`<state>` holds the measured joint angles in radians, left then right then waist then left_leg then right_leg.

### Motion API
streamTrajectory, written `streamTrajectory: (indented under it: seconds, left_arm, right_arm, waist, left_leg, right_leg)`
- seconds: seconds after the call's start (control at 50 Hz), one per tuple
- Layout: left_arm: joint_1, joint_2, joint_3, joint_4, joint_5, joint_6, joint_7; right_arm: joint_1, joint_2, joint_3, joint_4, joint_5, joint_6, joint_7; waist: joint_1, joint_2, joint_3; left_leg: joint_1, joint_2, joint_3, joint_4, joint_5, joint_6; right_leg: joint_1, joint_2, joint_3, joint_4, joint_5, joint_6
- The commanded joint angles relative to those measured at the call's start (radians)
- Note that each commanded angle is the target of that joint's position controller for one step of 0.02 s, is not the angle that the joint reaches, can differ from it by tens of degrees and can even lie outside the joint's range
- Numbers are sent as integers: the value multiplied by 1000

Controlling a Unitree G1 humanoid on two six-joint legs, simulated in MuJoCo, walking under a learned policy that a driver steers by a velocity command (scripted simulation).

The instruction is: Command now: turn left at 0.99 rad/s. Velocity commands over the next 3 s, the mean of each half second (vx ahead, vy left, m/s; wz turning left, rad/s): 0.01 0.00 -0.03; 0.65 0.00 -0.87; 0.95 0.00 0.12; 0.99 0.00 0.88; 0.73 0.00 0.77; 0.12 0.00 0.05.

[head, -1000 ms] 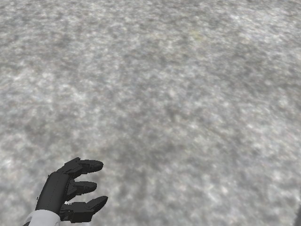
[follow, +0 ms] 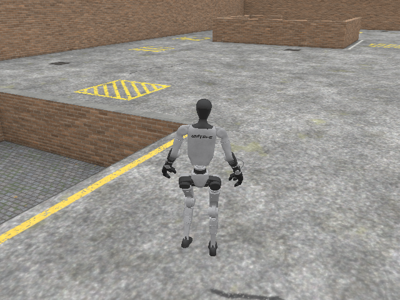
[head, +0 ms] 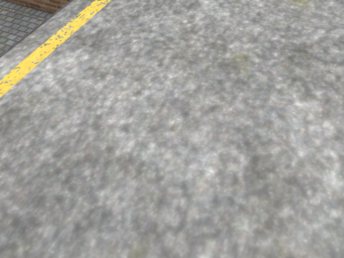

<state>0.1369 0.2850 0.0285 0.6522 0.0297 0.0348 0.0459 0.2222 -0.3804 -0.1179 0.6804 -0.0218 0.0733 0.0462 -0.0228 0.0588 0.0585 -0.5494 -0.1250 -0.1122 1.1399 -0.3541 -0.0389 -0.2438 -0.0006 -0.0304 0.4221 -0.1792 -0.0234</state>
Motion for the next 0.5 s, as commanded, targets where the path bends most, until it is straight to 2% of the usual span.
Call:
streamTrajectory:
  seconds: [0.02, 0.06, 0.08, 0.12, 0.16, 0.18, 0.2, 0.22, 0.24, 0.26, 0.28, 0.3, 0.32, 0.34, 0.38, 0.42, 0.46, 0.48, 0.5]
  left_arm:
    - [-22, 116, 30, -78, 2, -18, 0]
    - [71, 137, 43, -49, 1, -23, -4]
    - [104, 149, 49, -31, 0, -27, -9]
    - [100, 160, 54, -17, 0, -33, -24]
    - [74, 155, 50, -5, -1, -32, -40]
    - [74, 141, 43, 9, -1, -28, -47]
    - [69, 121, 34, 24, -8, -24, -55]
    - [77, 122, 33, 38, -25, -23, -63]
    - [127, 115, 37, 41, -34, -29, -72]
    - [148, 40, 19, 1, -36, -40, -86]
    - [100, 84, 31, 5, -33, -23, -77]
    - [93, 129, 50, 12, -37, -8, -74]
    - [108, 137, 63, 29, -38, 4, -72]
    - [144, 137, 71, 46, -33, 16, -70]
    - [176, 114, 71, 62, -22, 27, -74]
    - [148, 94, 67, 47, -23, 32, -82]
    - [113, 68, 57, 21, -25, 38, -93]
    - [94, 71, 55, 5, -23, 41, -100]
    - [68, 87, 59, -14, -19, 45, -111]
  right_arm:
    - [10, -59, -6, -57, 12, 5, 14]
    - [-49, -38, 8, -78, 8, 6, 16]
    - [-58, -22, 15, -84, 8, 6, 13]
    - [-48, 9, 32, -78, 16, 5, 2]
    - [-34, 27, 48, -61, 23, 3, -15]
    - [-24, 36, 56, -47, 23, 2, -24]
    - [12, 57, 66, -19, 17, -2, -34]
    - [50, 53, 70, 4, 2, -13, -45]
    - [74, -17, 59, 13, -17, -25, -56]
    - [49, -129, 41, -7, -19, -30, -63]
    - [-9, -126, 32, -9, 2, -31, -70]
    - [-50, -88, 41, -27, -6, -36, -73]
    - [-81, -51, 53, -31, -6, -38, -78]
    - [-113, -21, 64, -35, -5, -36, -84]
    - [-126, 5, 70, -40, -3, -38, -93]
    - [-108, 11, 69, -37, -6, -39, -96]
    - [-99, 0, 61, -30, -8, -43, -94]
    - [-62, -23, 51, -25, -13, -49, -86]
    - [-47, -50, 41, -21, -18, -56, -78]
  waist:
    - [17, -182, -55]
    - [67, -193, -66]
    - [75, -203, -83]
    - [64, -230, -115]
    - [53, -280, -123]
    - [47, -296, -120]
    - [17, -284, -111]
    - [-10, -254, -102]
    - [8, -179, -150]
    - [33, 80, -165]
    - [-5, 174, -134]
    - [-4, 140, -80]
    - [10, 115, -52]
    - [35, 116, -32]
    - [43, 124, -33]
    - [23, 110, -44]
    - [8, 110, -47]
    - [-17, 123, -79]
    - [-30, 144, -80]
  left_leg:
    - [-72, 68, 73, 48, 8, -25]
    - [-65, 85, 82, -49, -40, -37]
    - [-31, 76, 73, -101, -81, -34]
    - [83, 55, 69, -235, -153, -10]
    - [207, 42, 100, -400, -167, 14]
    - [261, 45, 115, -512, -129, 23]
    - [350, 51, 135, -690, -7, 33]
    - [476, 66, 133, -885, 201, 45]
    - [628, 177, 27, -883, 253, 68]
    - [692, 431, -187, -833, 497, 141]
    - [480, 480, -140, -800, 560, 239]
    - [449, 466, -105, -814, 590, 264]
    - [422, 437, -45, -817, 594, 254]
    - [400, 398, 22, -816, 606, 229]
    - [430, 367, 91, -805, 612, 215]
    - [466, 383, 110, -796, 567, 221]
    - [471, 401, 128, -779, 513, 215]
    - [477, 421, 112, -824, 263, 213]
    - [467, 442, 72, -877, -6, 209]
  right_leg:
    - [128, -223, 103, -137, 152, -145]
    - [197, -251, 114, -113, 236, -165]
    - [213, -261, 122, -91, 306, -178]
    - [189, -263, 108, -51, 394, -183]
    - [136, -243, 102, -39, 420, -180]
    - [125, -229, 112, -32, 450, -176]
    - [96, -200, 110, -9, 484, -155]
    - [31, -176, 112, 22, 468, -109]
    - [-70, -149, 112, 48, 336, -48]
    - [-222, -51, 31, 146, -39, 13]
    - [-156, -9, 6, 288, -359, 18]
    - [-200, 9, 23, 467, -388, 14]
    - [-232, 9, 35, 577, -367, 14]
    - [-236, 3, 31, 629, -331, 20]
    - [-255, -3, 6, 645, -288, 45]
    - [-264, -16, -11, 595, -269, 62]
    - [-228, -31, -24, 483, -260, 57]
    - [-202, -34, -42, 437, -258, 42]
    - [-190, -37, -54, 407, -270, 26]
